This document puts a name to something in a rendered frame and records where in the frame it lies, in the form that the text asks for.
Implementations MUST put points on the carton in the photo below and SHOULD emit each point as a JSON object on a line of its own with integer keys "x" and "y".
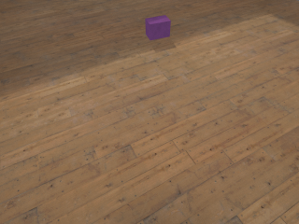
{"x": 157, "y": 27}

